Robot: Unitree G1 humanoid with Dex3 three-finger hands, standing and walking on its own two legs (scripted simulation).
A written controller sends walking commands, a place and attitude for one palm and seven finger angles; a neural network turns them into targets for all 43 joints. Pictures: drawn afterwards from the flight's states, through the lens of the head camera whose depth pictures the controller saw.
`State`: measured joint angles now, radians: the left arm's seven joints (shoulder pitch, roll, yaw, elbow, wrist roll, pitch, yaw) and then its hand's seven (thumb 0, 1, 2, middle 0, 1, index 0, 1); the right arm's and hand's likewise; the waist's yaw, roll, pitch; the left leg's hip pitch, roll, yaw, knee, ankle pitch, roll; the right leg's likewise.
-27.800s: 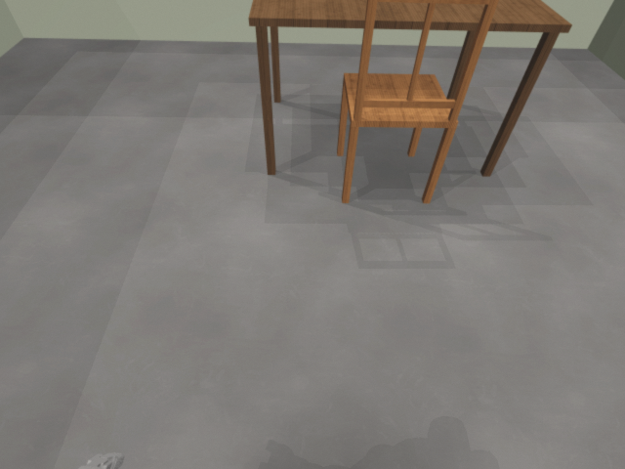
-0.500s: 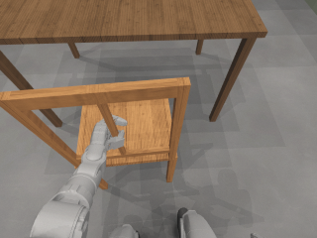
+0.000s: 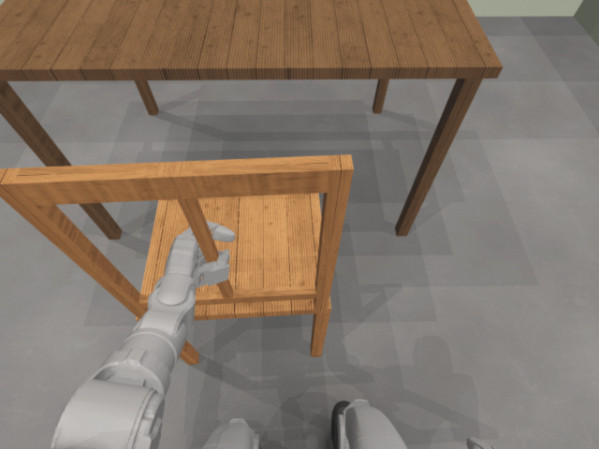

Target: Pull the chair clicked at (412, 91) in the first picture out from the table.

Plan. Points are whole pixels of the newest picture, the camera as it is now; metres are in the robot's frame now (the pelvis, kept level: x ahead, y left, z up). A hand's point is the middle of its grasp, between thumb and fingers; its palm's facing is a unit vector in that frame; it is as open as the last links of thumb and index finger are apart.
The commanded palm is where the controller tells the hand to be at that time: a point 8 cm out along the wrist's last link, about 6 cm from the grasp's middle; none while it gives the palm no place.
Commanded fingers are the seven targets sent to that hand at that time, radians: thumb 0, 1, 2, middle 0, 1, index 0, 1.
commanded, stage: step backward, pulling the chair out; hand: left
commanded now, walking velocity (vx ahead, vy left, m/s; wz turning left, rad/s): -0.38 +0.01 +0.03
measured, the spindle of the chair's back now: (211, 255) +0.40 +0.15 -0.05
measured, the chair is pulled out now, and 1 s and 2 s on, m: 0.25 0.28 0.43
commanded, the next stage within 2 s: none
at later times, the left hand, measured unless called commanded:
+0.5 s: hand (222, 267) +0.37 +0.13 -0.05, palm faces +0.00 -0.98 -0.21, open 5.3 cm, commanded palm +0.38 +0.18 -0.04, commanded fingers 0.00 0.90 0.90 -0.50 -1.45 -0.50 -1.45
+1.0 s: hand (216, 279) +0.35 +0.13 -0.04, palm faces -0.03 -0.98 -0.19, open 5.2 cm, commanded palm +0.36 +0.19 -0.04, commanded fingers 0.00 0.90 0.90 -0.50 -1.45 -0.50 -1.45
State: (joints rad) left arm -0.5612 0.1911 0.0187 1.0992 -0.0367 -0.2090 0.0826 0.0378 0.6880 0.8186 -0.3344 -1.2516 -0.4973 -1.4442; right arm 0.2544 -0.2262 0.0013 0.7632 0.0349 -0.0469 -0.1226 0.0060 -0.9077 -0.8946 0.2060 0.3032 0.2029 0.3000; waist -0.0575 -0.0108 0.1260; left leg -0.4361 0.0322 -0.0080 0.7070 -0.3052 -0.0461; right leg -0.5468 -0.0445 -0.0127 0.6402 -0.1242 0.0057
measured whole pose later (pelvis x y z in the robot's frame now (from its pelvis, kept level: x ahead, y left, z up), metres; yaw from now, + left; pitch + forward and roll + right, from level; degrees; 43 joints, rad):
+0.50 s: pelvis +0.00 +0.00 +0.00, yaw +1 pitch +3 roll +1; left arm -0.57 0.18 0.04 1.13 -0.03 -0.23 0.10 0.04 0.69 0.82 -0.34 -1.26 -0.50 -1.44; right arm 0.23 -0.27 0.00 0.80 0.04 -0.06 -0.13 0.01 -0.91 -0.89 0.21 0.30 0.20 0.30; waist -0.08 0.01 0.12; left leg -0.43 0.00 -0.03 0.69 -0.36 -0.03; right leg -0.55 -0.06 -0.03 0.59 -0.10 0.01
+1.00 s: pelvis -0.03 +0.01 +0.01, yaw +0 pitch +3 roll +0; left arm -0.59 0.19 0.01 1.09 -0.04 -0.18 0.08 0.05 0.71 0.78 -0.29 -1.28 -0.50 -1.44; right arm 0.25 -0.24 0.00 0.76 0.02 -0.04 -0.13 0.01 -0.91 -0.89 0.21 0.30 0.20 0.30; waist -0.06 0.00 0.14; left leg -0.41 0.02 -0.01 0.65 -0.28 -0.01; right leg -0.46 -0.04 -0.02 0.64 -0.19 0.01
